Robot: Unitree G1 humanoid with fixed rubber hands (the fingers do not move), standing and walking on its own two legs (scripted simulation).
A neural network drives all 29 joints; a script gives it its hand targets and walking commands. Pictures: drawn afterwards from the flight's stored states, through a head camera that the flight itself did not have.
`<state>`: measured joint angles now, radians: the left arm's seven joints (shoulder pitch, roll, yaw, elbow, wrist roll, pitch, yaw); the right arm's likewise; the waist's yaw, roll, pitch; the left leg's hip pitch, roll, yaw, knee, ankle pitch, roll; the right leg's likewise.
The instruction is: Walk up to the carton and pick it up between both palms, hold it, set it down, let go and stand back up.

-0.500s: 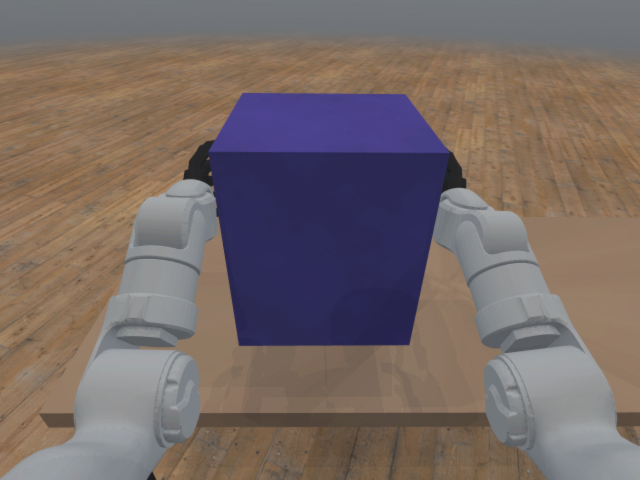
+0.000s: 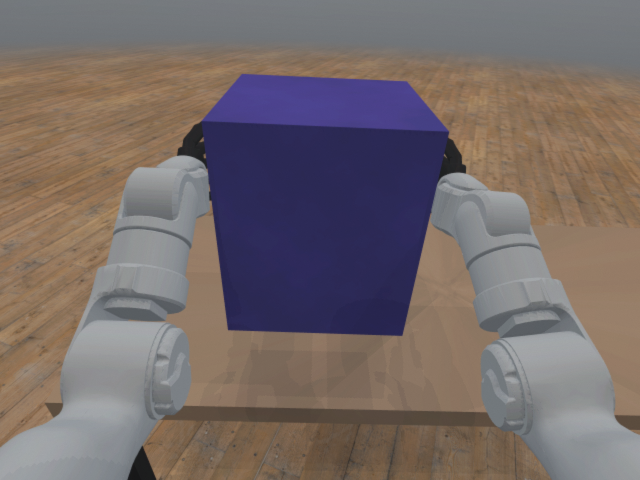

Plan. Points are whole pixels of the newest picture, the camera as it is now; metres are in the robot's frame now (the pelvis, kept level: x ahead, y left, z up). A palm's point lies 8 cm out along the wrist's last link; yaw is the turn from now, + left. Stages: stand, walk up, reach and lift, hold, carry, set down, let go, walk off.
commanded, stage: hold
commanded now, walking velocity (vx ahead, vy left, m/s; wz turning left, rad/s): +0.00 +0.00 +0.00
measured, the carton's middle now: (320, 201) +0.39 +0.01 +0.25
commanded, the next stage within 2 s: none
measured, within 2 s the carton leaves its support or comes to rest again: neither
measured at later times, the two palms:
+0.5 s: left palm (200, 173) +0.39 +0.15 +0.29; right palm (454, 184) +0.39 -0.16 +0.28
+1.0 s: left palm (183, 167) +0.39 +0.16 +0.29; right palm (442, 177) +0.39 -0.14 +0.29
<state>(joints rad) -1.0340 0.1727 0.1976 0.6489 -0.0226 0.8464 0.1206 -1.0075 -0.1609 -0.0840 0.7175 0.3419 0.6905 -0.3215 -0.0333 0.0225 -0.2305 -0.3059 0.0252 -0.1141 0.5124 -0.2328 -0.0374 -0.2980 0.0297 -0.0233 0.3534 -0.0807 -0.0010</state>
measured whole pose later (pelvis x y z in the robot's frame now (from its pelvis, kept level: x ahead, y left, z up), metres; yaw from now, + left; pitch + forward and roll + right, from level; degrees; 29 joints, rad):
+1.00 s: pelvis +0.00 +0.00 +0.00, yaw +1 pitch +3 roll -2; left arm -1.12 0.20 0.22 0.75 -0.04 0.84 0.12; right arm -1.10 -0.18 -0.08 0.80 0.34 0.72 -0.32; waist -0.03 0.02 -0.25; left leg -0.34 0.02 -0.14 0.53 -0.23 -0.04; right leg -0.33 0.04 -0.01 0.36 -0.08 0.00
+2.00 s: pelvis -0.01 -0.01 +0.00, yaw +1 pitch +3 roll -2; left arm -1.16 0.21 0.26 0.81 -0.03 0.83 0.11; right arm -1.16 -0.18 -0.08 0.86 0.33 0.73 -0.31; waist -0.04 0.02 -0.26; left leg -0.35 0.02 -0.15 0.51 -0.21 -0.05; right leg -0.34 0.04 0.00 0.36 -0.07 -0.01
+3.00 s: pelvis +0.00 +0.00 +0.00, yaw +0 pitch +2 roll -2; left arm -1.08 0.17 0.26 0.73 -0.02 0.84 0.12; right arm -1.11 -0.20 -0.03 0.82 0.37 0.76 -0.32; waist -0.03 0.04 -0.27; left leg -0.30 0.02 -0.14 0.50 -0.23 -0.04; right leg -0.30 0.05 0.03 0.35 -0.08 0.00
